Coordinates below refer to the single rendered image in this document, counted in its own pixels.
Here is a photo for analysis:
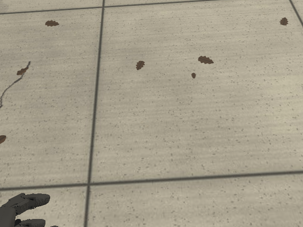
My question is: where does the robot left hand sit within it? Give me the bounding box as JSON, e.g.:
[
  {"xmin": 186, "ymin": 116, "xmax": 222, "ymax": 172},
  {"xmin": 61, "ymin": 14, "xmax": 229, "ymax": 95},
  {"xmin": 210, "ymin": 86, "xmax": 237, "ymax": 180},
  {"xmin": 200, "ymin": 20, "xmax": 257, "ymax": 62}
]
[{"xmin": 0, "ymin": 193, "xmax": 59, "ymax": 227}]

